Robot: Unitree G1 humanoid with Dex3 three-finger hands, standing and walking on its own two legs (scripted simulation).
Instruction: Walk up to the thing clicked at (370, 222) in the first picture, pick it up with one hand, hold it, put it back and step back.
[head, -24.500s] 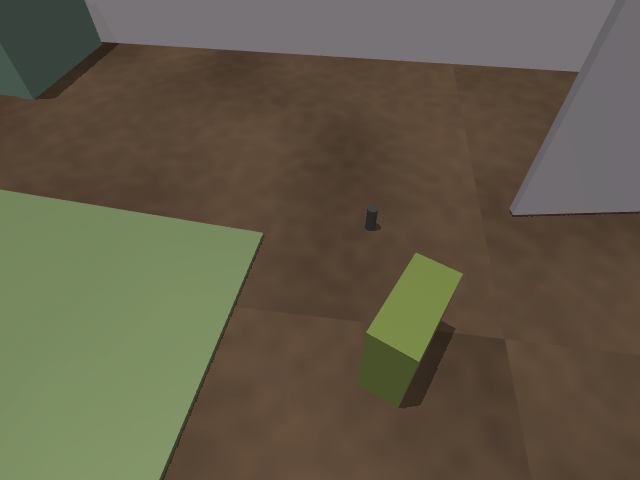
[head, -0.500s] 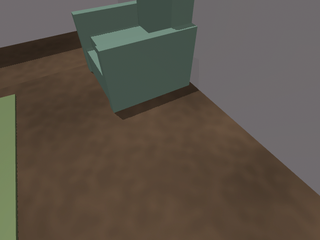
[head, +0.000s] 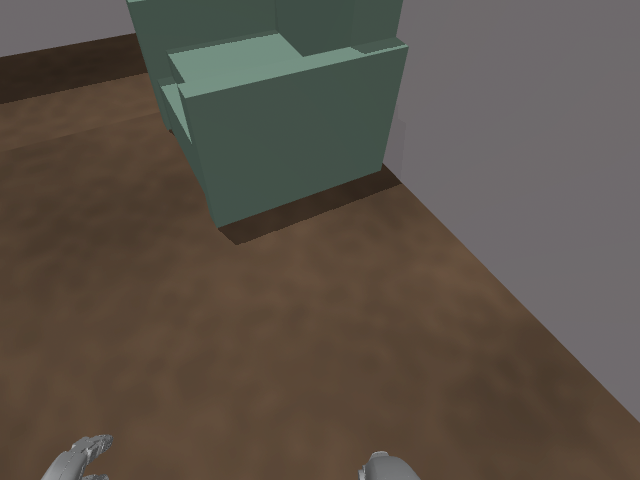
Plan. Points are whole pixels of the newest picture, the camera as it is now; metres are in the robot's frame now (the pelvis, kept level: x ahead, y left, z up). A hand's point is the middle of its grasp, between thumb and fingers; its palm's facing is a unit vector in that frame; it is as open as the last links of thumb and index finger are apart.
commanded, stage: walk up
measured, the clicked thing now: out of the picture -1.11 +0.05 -0.72
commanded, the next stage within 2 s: none
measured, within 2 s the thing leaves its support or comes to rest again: neither
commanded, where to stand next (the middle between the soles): +0.29 -0.06 m, yaw +78 degrees
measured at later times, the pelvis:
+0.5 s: pelvis +0.22 -0.10 -0.02, yaw +22 degrees
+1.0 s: pelvis +0.31 -0.18 -0.04, yaw +45 degrees
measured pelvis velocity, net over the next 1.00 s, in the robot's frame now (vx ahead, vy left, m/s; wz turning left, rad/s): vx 0.31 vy -0.18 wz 0.78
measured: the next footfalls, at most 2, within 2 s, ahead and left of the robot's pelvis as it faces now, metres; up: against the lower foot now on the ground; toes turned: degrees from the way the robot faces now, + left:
right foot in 0.12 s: +0.18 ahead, -0.18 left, +0.00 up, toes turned +9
left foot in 0.54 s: +0.34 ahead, +0.04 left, +0.00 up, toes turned +30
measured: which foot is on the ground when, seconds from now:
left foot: down 0.00-0.14, up 0.16-0.52, down 0.54-0.88, up 0.90-1.00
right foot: up 0.00-0.10, down 0.12-0.56, up 0.58-0.84, down 0.86-1.00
